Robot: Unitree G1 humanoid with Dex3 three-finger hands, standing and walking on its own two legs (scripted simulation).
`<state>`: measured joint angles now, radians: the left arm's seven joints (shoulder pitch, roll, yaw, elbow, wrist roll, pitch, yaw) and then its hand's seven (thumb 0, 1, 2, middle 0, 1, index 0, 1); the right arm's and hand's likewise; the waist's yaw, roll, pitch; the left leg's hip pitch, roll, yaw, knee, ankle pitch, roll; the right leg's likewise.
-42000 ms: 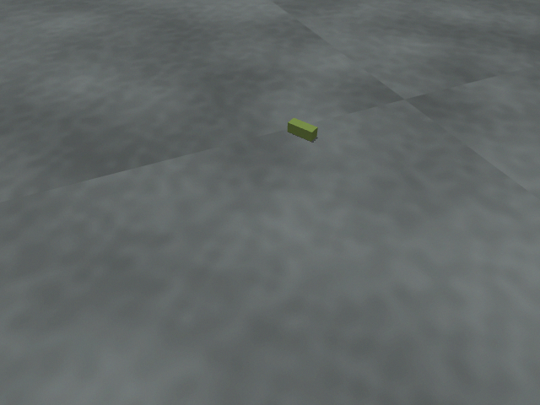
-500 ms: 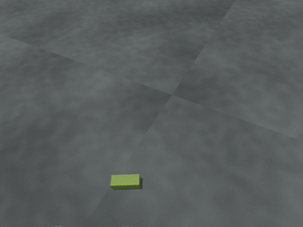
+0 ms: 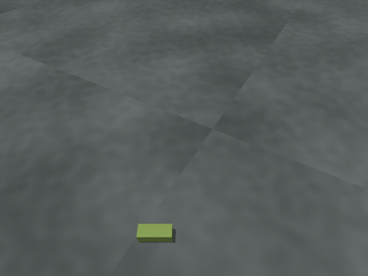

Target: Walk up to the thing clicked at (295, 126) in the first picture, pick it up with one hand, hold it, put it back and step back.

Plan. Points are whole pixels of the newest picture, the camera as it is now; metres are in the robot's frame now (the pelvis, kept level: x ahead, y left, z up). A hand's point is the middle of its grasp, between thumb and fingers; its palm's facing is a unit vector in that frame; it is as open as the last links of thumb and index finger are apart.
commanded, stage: walk up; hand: left
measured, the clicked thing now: (155, 232) +0.49 +0.20 -0.73
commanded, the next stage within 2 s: none
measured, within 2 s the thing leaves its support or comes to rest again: neither
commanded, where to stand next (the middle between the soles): +0.10 -0.04 m, yaw +0 degrees
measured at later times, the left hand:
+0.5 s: hand out of the picture +0.09 +0.26 -0.14, palm faces -0.07 -0.92 -0.39, open 7.4 cm
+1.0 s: hand out of the picture +0.15 +0.30 -0.17, palm faces -0.07 -0.91 -0.42, open 7.4 cm
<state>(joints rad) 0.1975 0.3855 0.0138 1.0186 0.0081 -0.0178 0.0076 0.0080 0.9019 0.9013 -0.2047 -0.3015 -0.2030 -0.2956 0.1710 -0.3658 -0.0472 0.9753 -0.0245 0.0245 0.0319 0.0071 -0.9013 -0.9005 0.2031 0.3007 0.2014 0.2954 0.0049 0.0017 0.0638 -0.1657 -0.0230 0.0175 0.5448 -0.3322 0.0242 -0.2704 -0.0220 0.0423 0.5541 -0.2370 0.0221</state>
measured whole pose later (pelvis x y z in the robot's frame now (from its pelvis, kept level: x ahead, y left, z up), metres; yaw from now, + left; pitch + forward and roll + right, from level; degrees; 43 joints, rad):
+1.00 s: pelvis +0.07 +0.02 -0.02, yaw -2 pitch -4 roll +1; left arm 0.21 0.41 0.03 0.87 0.00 0.05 0.02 0.01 0.90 0.90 -0.21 -0.30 -0.20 -0.30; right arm 0.15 -0.39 -0.08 0.90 0.00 0.01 0.00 0.00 -0.90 -0.90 0.20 0.30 0.20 0.30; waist 0.00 -0.01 0.20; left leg -0.39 -0.01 -0.01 0.64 -0.18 -0.01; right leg -0.26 -0.06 0.04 0.78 -0.44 0.01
